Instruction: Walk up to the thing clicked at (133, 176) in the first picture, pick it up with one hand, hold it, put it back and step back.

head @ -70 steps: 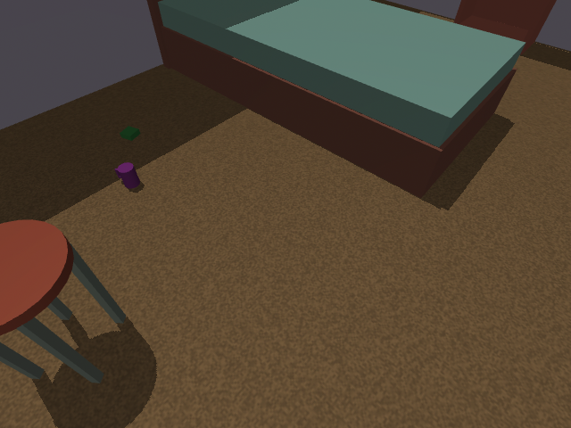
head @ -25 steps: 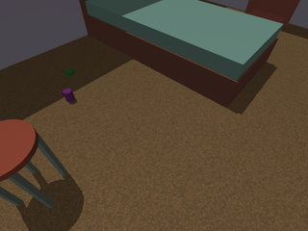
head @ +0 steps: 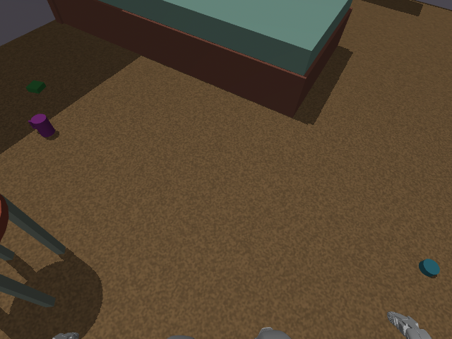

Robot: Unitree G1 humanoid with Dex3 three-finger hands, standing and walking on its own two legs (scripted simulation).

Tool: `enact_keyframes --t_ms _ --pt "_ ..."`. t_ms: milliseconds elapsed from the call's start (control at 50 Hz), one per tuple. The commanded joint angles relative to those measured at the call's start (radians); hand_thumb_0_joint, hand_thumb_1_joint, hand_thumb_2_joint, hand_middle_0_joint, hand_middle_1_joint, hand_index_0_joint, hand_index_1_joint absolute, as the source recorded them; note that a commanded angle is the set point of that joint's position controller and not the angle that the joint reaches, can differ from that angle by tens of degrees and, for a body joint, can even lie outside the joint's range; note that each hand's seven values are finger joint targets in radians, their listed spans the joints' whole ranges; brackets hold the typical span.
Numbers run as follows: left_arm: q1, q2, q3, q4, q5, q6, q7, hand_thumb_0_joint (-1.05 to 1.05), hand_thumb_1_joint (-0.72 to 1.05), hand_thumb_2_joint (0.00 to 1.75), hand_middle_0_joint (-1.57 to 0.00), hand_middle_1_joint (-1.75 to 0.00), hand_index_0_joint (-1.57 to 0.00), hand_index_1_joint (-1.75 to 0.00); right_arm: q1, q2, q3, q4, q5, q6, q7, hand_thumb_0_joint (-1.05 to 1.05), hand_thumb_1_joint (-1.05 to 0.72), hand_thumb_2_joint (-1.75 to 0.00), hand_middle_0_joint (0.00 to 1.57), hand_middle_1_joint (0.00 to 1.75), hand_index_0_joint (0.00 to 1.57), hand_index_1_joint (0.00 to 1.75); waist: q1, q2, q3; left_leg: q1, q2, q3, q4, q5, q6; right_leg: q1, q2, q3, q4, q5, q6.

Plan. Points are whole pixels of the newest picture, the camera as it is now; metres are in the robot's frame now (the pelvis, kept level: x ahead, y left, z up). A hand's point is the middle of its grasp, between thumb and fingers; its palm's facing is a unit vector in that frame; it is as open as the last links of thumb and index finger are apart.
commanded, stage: walk up
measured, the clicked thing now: (40, 125) +1.10 +1.12 -0.71
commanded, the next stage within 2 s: stand in 1.66 s
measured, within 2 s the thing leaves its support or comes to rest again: neither
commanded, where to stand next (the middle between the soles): +0.08 -0.02 m, yaw -27 degrees
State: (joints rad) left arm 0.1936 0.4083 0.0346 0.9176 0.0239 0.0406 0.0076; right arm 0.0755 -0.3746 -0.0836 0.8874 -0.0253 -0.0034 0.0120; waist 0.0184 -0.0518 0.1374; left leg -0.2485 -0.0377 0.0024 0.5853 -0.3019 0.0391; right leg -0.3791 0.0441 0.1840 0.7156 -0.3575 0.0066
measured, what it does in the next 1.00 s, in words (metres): steps on the spot, turning right: right foot, then left foot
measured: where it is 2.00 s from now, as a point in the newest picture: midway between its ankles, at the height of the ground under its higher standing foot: outside the picture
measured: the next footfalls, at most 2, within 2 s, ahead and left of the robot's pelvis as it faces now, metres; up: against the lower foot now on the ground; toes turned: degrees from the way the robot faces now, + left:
right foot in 0.36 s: +0.03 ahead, -0.13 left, +0.00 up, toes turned -12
left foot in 0.64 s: +0.12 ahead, +0.09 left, +0.00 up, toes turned -26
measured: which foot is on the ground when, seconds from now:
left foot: down 0.00-0.38, up 0.40-0.62, down 0.64-1.00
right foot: up 0.00-0.34, down 0.36-0.66, up 0.68-0.96, down 0.98-1.00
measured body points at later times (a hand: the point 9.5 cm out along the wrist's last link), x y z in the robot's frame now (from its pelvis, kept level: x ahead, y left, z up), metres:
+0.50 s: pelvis +0.01 +0.00 +0.00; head +0.04 -0.02 +0.45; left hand +0.20 +0.26 -0.10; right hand -0.04 -0.32 -0.12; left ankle +0.03 +0.12 -0.68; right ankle -0.01 -0.12 -0.73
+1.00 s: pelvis +0.01 -0.01 -0.01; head +0.04 -0.02 +0.43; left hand +0.22 +0.25 -0.13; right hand -0.07 -0.34 -0.11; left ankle +0.09 +0.11 -0.73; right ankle -0.02 -0.14 -0.73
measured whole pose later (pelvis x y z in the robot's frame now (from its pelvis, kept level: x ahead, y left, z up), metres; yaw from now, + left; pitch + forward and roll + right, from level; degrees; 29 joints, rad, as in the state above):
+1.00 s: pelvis +0.01 -0.01 -0.01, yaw -25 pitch -3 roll -2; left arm 0.25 0.42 0.06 0.86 0.03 0.02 -0.03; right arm 0.27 -0.44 -0.05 0.81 -0.02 -0.01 0.00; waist -0.02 0.02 0.14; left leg -0.33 0.14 0.07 0.77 -0.38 -0.01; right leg -0.30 0.03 0.01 0.67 -0.32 -0.01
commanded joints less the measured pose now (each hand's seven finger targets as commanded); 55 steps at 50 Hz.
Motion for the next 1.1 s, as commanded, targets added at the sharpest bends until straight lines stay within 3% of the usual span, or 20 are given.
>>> enact_keyframes --t_ms 0,80,140,300,320,340,360,380,440,540,600,640,660,760,920,940,960,980,1000,1080 --pt "0.05 0.217 0.064 -0.106 -0.001 -0.02 0.008 0.0 0.9 0.9 -0.2 -0.3 -0.2 -0.3 0.004 -0.279 -0.084 -0.127 -0.003 -0.016 -0.012 0.0 -0.9 -0.9 0.2 0.3 0.2 0.3 -0.021 0.18 -0.092 0.043 0.422 -0.349 -0.332 0.118 0.188 -0.111 -0.033 -0.035 0.383 -0.141 -0.012" --pt "0.046 0.175 0.066 -0.123 -0.007 -0.023 -0.031 0.0 0.9 0.9 -0.2 -0.3 -0.2 -0.3 0.111 -0.253 -0.068 -0.12 -0.006 -0.038 -0.015 0.0 -0.9 -0.9 0.2 0.3 0.2 0.3 -0.052 0.223 -0.086 0.211 0.281 -0.132 -0.258 0.349 0.087 -0.177 -0.041 -0.091 0.234 -0.016 -0.008" --pt "-0.01 0.157 0.065 -0.169 -0.001 -0.026 -0.037 0.0 0.9 0.9 -0.2 -0.3 -0.2 -0.3 0.194 -0.262 -0.072 -0.137 -0.005 -0.037 -0.014 0.0 -0.9 -0.9 0.2 0.3 0.2 0.3 -0.087 0.213 -0.109 0.276 0.314 -0.098 -0.208 0.525 0.112 -0.146 -0.045 -0.135 0.14 -0.049 -0.004" --pt "0.094 0.136 0.071 -0.16 0.007 -0.043 -0.031 0.0 0.9 0.9 -0.2 -0.3 -0.2 -0.3 0.173 -0.289 -0.063 -0.186 0.007 -0.011 -0.006 0.0 -0.9 -0.9 0.2 0.3 0.2 0.3 -0.027 0.198 -0.156 0.113 0.313 -0.019 -0.024 0.403 0.109 0.172 -0.01 -0.237 -0.229 0.034 -0.068" --pt "0.147 0.175 0.086 -0.142 0.011 -0.055 -0.023 0.0 0.9 0.9 -0.2 -0.3 -0.2 -0.3 0.175 -0.255 -0.049 -0.194 0.012 -0.009 -0.006 0.0 -0.9 -0.9 0.2 0.3 0.2 0.3 0.008 0.111 -0.176 0.025 0.274 0.015 0.093 0.351 0.066 0.311 -0.03 -0.178 -0.308 0.096 -0.094" --pt "0.195 0.263 0.116 -0.144 0.017 -0.067 -0.013 0.0 0.9 0.9 -0.2 -0.3 -0.2 -0.3 0.208 -0.195 -0.027 -0.207 0.018 -0.012 -0.007 0.0 -0.9 -0.9 0.2 0.3 0.2 0.3 0.031 -0.134 -0.215 -0.152 0.173 0.078 0.339 0.148 0.004 0.447 -0.207 0.129 -0.373 0.186 -0.151" --pt "0.141 0.299 0.115 -0.174 0.009 -0.07 -0.012 0.0 0.9 0.9 -0.2 -0.3 -0.2 -0.3 0.167 -0.184 -0.017 -0.218 0.018 -0.004 -0.01 0.0 -0.9 -0.9 0.2 0.3 0.2 0.3 0.031 -0.19 -0.156 -0.354 0.039 0.081 0.449 -0.294 -0.036 0.427 -0.381 0.39 -0.39 0.218 -0.308" --pt "0.127 0.302 0.115 -0.19 0.0 -0.064 -0.012 0.0 0.9 0.9 -0.2 -0.3 -0.2 -0.3 0.156 -0.233 -0.032 -0.202 0.012 -0.001 -0.024 0.0 -0.9 -0.9 0.2 0.3 0.2 0.3 0.039 -0.124 -0.121 -0.305 0.088 -0.013 0.529 -0.361 -0.048 0.301 -0.421 0.388 -0.377 0.224 -0.366" --pt "0.036 0.232 0.09 -0.211 -0.009 -0.056 0.0 0.0 0.9 0.9 -0.2 -0.3 -0.2 -0.3 0.222 -0.241 -0.03 -0.141 0.014 -0.01 -0.018 0.0 -0.9 -0.9 0.2 0.3 0.2 0.3 -0.016 -0.096 -0.087 -0.248 0.1 -0.013 0.431 -0.214 -0.048 0.209 -0.238 0.129 -0.338 0.187 -0.247" --pt "0.019 0.242 0.094 -0.242 0.01 -0.039 -0.013 0.0 0.9 0.9 -0.2 -0.3 -0.2 -0.3 0.254 -0.211 -0.027 -0.114 0.007 -0.031 -0.019 0.0 -0.9 -0.9 0.2 0.3 0.2 0.3 -0.009 -0.147 -0.087 -0.055 0.053 0.037 0.193 -0.119 -0.036 0.034 -0.182 0.086 -0.263 0.281 -0.225" --pt "-0.044 0.207 0.082 -0.266 -0.007 -0.02 -0.017 0.0 0.9 0.9 -0.2 -0.3 -0.2 -0.3 0.364 -0.208 -0.042 -0.074 0.001 -0.049 -0.036 0.0 -0.9 -0.9 0.2 0.3 0.2 0.3 -0.087 -0.072 -0.135 0.157 0.022 0.048 -0.051 0.056 -0.018 -0.068 -0.141 0.06 -0.093 0.235 -0.159" --pt "0.028 0.119 0.057 -0.262 -0.015 -0.012 -0.01 0.0 0.9 0.9 -0.2 -0.3 -0.2 -0.3 0.307 -0.364 -0.069 -0.113 -0.017 -0.067 -0.044 0.0 -0.9 -0.9 0.2 0.3 0.2 0.3 -0.051 0.277 -0.114 0.128 0.426 -0.549 -0.323 -0.083 0.112 -0.227 0.085 -0.027 0.252 -0.189 -0.039" --pt "0.021 0.228 0.085 -0.238 0.001 -0.008 0.004 0.0 0.9 0.9 -0.2 -0.3 -0.2 -0.3 0.248 -0.411 -0.082 -0.132 0.001 -0.067 -0.04 0.0 -0.9 -0.9 0.2 0.3 0.2 0.3 -0.056 0.233 -0.092 0.009 0.547 -0.642 -0.329 -0.067 0.238 -0.162 0.027 0.022 0.406 -0.253 -0.029" --pt "0.071 0.213 0.094 -0.169 -0.011 -0.017 -0.024 0.0 0.9 0.9 -0.2 -0.3 -0.2 -0.3 0.215 -0.312 -0.055 -0.129 -0.003 -0.076 -0.042 0.0 -0.9 -0.9 0.2 0.3 0.2 0.3 -0.028 0.224 -0.072 0.064 0.319 -0.213 -0.218 0.132 0.144 -0.156 -0.023 -0.036 0.348 -0.098 -0.019" --pt "0.146 0.15 0.077 -0.101 -0.004 -0.05 -0.022 0.0 0.9 0.9 -0.2 -0.3 -0.2 -0.3 0.157 -0.288 -0.032 -0.168 0.003 -0.03 -0.018 0.0 -0.9 -0.9 0.2 0.3 0.2 0.3 0.011 0.222 -0.169 -0.044 0.286 -0.044 0.026 0.25 0.12 0.201 0.0 -0.232 -0.182 0.055 -0.04" --pt "0.148 0.181 0.086 -0.093 0.003 -0.061 -0.015 0.0 0.9 0.9 -0.2 -0.3 -0.2 -0.3 0.18 -0.241 -0.015 -0.165 0.009 -0.023 -0.019 0.0 -0.9 -0.9 0.2 0.3 0.2 0.3 0.011 0.116 -0.182 -0.093 0.238 -0.002 0.135 0.19 0.073 0.265 -0.013 -0.17 -0.253 0.097 -0.05" --pt "0.129 0.253 0.102 -0.108 0.014 -0.072 -0.009 0.0 0.9 0.9 -0.2 -0.3 -0.2 -0.3 0.202 -0.17 0.008 -0.176 0.019 -0.018 -0.017 0.0 -0.9 -0.9 0.2 0.3 0.2 0.3 0.002 -0.103 -0.159 -0.224 0.155 0.042 0.321 0.0 0.009 0.278 -0.197 0.162 -0.33 0.152 -0.103" --pt "0.064 0.3 0.096 -0.137 0.009 -0.078 -0.004 0.0 0.9 0.9 -0.2 -0.3 -0.2 -0.3 0.159 -0.173 0.009 -0.181 0.023 -0.008 -0.028 0.0 -0.9 -0.9 0.2 0.3 0.2 0.3 -0.006 -0.131 -0.122 -0.261 0.09 0.002 0.35 -0.294 -0.023 0.158 -0.364 0.382 -0.379 0.128 -0.242" --pt "0.051 0.309 0.092 -0.136 0.006 -0.077 -0.006 0.0 0.9 0.9 -0.2 -0.3 -0.2 -0.3 0.14 -0.23 -0.012 -0.158 0.02 -0.004 -0.036 0.0 -0.9 -0.9 0.2 0.3 0.2 0.3 -0.002 -0.083 -0.089 -0.18 0.112 -0.062 0.414 -0.341 -0.022 0.046 -0.382 0.387 -0.365 0.124 -0.292" --pt "-0.019 0.25 0.072 -0.122 0.002 -0.081 0.001 0.0 0.9 0.9 -0.2 -0.3 -0.2 -0.3 0.203 -0.228 -0.003 -0.067 0.028 -0.017 -0.029 0.0 -0.9 -0.9 0.2 0.3 0.2 0.3 -0.036 -0.139 -0.13 -0.1 0.103 -0.022 0.273 -0.182 -0.013 0.076 -0.246 0.149 -0.268 0.265 -0.201"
